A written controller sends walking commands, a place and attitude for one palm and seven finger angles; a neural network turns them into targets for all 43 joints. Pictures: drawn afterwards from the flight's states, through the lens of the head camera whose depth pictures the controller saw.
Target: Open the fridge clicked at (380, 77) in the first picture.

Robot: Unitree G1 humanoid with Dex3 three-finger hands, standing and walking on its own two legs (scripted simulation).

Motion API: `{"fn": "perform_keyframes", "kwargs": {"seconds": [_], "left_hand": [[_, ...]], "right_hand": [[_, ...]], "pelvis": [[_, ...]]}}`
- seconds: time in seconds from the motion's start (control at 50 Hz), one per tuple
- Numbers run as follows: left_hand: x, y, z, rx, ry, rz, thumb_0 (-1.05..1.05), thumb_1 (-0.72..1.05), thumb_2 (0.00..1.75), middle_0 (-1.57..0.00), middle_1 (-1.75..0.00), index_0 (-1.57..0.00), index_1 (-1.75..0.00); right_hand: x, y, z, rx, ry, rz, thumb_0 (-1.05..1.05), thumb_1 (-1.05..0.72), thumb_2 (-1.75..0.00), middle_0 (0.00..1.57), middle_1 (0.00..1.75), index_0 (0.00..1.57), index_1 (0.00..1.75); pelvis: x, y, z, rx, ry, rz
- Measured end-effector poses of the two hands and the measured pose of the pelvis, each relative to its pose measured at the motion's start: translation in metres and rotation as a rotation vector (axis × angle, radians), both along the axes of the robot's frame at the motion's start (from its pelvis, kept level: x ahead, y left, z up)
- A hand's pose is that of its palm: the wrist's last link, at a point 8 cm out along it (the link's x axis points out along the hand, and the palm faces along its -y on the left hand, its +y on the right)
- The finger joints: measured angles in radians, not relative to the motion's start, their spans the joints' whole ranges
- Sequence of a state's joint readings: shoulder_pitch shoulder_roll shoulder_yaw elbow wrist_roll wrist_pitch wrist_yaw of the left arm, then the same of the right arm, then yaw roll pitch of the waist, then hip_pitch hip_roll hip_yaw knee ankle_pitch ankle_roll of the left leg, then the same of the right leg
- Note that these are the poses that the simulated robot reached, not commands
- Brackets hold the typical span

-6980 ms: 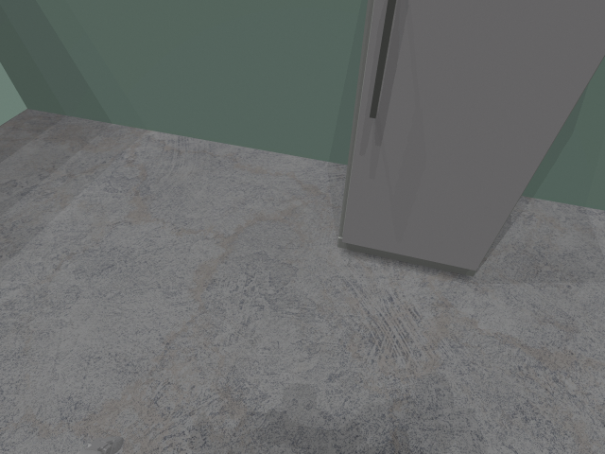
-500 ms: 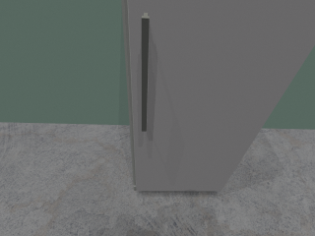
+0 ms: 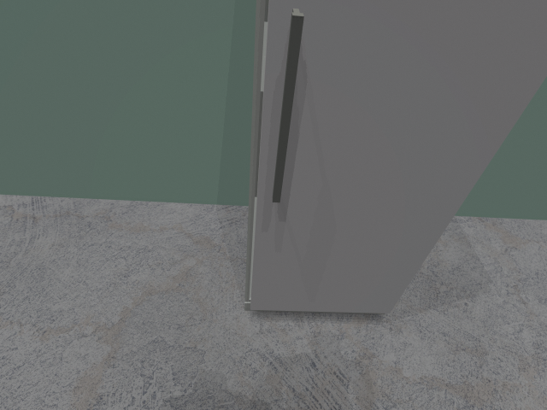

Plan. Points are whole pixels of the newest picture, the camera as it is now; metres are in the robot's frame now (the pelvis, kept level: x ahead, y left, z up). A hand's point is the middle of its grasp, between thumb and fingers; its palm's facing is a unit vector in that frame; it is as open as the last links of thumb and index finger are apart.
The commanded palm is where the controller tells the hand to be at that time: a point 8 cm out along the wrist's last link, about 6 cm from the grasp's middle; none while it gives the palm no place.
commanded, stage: look again from close up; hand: left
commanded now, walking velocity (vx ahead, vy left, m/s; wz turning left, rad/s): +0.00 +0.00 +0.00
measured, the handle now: (284, 121) +0.61 +0.03 +0.14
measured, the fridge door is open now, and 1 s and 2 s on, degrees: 0 0 0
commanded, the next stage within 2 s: none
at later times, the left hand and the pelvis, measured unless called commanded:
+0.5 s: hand out of the picture -0.08 +0.21 -0.18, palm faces +0.01 -0.99 -0.17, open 7.4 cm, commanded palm none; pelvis -0.09 +0.04 +0.01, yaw -2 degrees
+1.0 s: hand out of the picture -0.19 +0.22 -0.16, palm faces +0.04 -0.98 -0.17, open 7.4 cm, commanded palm none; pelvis -0.12 +0.06 +0.01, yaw -2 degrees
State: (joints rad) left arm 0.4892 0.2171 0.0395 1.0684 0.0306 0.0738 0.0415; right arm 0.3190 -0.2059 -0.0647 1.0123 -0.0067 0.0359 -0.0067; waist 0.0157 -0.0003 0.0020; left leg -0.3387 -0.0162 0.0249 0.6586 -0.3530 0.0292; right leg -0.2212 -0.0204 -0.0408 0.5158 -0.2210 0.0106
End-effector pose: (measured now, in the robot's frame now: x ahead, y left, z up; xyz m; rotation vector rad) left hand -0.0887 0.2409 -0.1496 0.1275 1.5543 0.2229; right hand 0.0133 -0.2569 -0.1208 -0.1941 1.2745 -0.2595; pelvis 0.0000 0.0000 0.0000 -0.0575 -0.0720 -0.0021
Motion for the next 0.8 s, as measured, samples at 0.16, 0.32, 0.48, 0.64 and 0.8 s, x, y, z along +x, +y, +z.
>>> {"fn": "perform_keyframes", "kwargs": {"seconds": [0.16, 0.32, 0.48, 0.64, 0.8], "left_hand": [[0.049, 0.016, 0.003, -0.004, -0.199, -0.062, 0.01, 0.91, 0.9, -0.2, -0.29, -0.2, -0.3], [0.016, 0.009, 0.017, -0.002, -0.197, -0.092, 0.0, 0.91, 0.9, -0.2, -0.29, -0.2, -0.3], [-0.002, 0.019, 0.005, -0.036, -0.189, -0.097, 0.0, 0.9, 0.9, -0.2, -0.29, -0.2, -0.3], [-0.013, 0.033, 0.007, -0.067, -0.199, -0.097, 0.0, 0.91, 0.9, -0.2, -0.29, -0.2, -0.3], [-0.056, 0.038, 0.011, -0.051, -0.118, -0.077, 0.0, 0.91, 0.9, -0.2, -0.29, -0.2, -0.3]], "right_hand": [[-0.064, 0.028, -0.005, 0.016, 0.086, -0.016, 0.01, -0.91, -0.9, 0.2, 0.3, 0.2, 0.3], [-0.08, 0.051, -0.004, 0.086, 0.019, -0.064, 0.01, -0.91, -0.9, 0.21, 0.3, 0.2, 0.3], [-0.138, 0.063, -0.002, 0.063, 0.086, -0.104, 0.01, -0.92, -0.9, 0.21, 0.3, 0.2, 0.3], [-0.175, 0.105, -0.003, 0.099, 0.175, -0.08, 0.01, -0.91, -0.9, 0.2, 0.3, 0.2, 0.3], [-0.166, 0.124, -0.01, 0.151, 0.131, -0.06, 0.01, -0.91, -0.9, 0.21, 0.3, 0.2, 0.3]], "pelvis": [[-0.032, 0.017, 0.004, 0.02, -0.003, -0.015], [-0.064, 0.02, 0.014, 0.044, 0.019, -0.057], [-0.087, 0.036, 0.009, 0.016, 0.031, -0.04], [-0.108, 0.058, 0.012, 0.045, 0.03, -0.047], [-0.117, 0.063, 0.013, 0.054, 0.025, -0.042]]}}
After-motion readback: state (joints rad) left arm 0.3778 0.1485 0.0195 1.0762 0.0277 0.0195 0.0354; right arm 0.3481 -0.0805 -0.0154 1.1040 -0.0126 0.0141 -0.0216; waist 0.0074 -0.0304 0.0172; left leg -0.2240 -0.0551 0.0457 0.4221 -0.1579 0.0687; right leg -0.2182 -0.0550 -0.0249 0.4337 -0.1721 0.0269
